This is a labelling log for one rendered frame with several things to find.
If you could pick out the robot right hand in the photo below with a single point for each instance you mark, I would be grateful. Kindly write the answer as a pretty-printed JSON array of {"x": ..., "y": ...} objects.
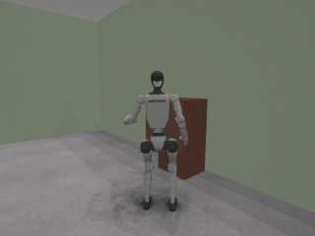
[{"x": 185, "y": 139}]

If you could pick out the cupboard door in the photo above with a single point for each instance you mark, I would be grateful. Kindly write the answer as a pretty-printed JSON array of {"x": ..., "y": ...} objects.
[{"x": 171, "y": 130}]

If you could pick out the humanoid robot head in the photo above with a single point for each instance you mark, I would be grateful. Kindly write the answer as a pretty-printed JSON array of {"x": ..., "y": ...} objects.
[{"x": 157, "y": 76}]

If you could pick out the robot left shin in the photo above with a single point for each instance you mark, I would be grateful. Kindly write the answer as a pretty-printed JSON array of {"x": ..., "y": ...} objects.
[{"x": 147, "y": 182}]

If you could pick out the right robot upper arm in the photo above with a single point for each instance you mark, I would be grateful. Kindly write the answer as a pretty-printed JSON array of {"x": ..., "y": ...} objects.
[{"x": 173, "y": 98}]

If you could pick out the robot left forearm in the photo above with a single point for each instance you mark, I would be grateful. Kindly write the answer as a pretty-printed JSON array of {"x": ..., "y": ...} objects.
[{"x": 126, "y": 120}]

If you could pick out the robot right forearm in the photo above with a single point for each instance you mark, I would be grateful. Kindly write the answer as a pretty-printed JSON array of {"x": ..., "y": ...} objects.
[{"x": 182, "y": 129}]

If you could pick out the left robot upper arm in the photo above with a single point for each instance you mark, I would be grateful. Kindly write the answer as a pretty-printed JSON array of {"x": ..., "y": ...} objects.
[{"x": 141, "y": 99}]

